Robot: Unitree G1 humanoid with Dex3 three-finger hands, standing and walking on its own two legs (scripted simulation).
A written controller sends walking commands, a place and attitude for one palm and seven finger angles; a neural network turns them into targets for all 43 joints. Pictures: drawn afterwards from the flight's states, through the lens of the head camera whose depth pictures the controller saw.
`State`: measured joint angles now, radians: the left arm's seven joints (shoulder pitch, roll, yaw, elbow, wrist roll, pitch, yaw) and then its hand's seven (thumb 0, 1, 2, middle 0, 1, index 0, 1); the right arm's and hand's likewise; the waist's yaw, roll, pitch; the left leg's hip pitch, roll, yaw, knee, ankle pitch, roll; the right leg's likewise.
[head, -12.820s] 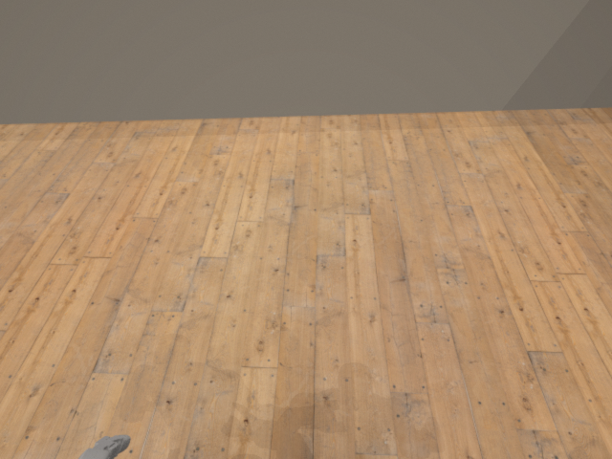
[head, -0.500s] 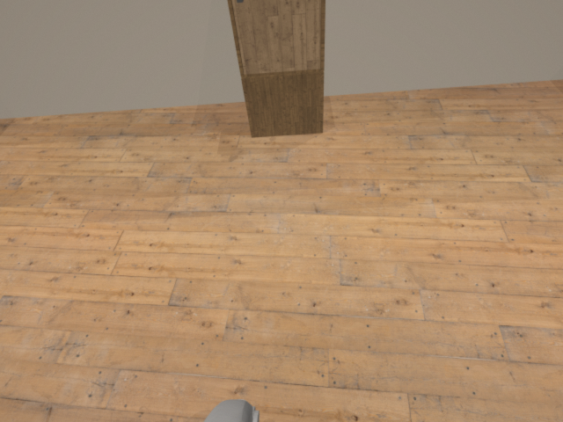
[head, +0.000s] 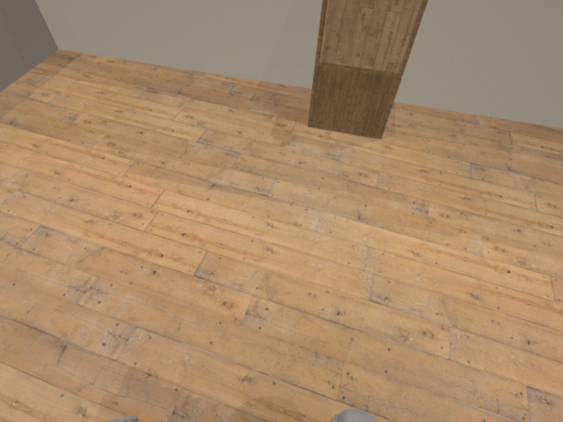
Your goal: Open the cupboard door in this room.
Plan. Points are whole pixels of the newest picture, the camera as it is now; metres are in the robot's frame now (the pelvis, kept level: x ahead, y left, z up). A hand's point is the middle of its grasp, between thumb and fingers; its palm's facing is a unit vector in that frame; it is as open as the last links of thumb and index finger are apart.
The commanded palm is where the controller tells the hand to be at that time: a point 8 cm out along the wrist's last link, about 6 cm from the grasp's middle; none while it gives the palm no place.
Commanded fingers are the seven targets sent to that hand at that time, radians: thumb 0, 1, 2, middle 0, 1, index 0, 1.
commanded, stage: turn or walk to find it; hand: left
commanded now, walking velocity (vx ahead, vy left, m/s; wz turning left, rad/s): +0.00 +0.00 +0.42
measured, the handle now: out of the picture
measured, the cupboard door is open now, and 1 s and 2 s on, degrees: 0 0 0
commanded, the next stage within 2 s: stand and wait in 0.50 s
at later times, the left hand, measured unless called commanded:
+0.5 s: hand out of the picture +0.00 +0.13 -0.15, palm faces +0.25 -0.93 -0.28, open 7.3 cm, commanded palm none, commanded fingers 0.00 0.90 0.90 -0.20 -0.30 -0.20 -0.30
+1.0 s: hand out of the picture -0.09 +0.15 -0.17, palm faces +0.37 -0.90 -0.21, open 7.3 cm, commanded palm none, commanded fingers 0.00 0.90 0.90 -0.20 -0.30 -0.20 -0.30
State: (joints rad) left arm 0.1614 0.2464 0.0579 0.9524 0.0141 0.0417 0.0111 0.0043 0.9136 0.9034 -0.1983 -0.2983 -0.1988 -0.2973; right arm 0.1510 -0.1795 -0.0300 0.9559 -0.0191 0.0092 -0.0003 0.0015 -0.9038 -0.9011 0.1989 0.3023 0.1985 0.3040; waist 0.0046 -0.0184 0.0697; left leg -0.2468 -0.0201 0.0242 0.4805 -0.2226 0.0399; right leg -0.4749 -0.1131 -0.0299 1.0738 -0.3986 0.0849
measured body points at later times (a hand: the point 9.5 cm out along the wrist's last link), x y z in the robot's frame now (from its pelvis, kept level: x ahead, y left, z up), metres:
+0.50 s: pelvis -0.01 -0.07 +0.00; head +0.03 -0.10 +0.45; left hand -0.01 +0.18 -0.12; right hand +0.07 -0.32 -0.17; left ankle -0.08 +0.10 -0.65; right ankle +0.01 -0.14 -0.74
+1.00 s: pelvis -0.05 -0.03 +0.00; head -0.04 -0.03 +0.45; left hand -0.11 +0.20 -0.16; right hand +0.12 -0.21 -0.15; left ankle -0.09 +0.06 -0.74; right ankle -0.02 -0.17 -0.71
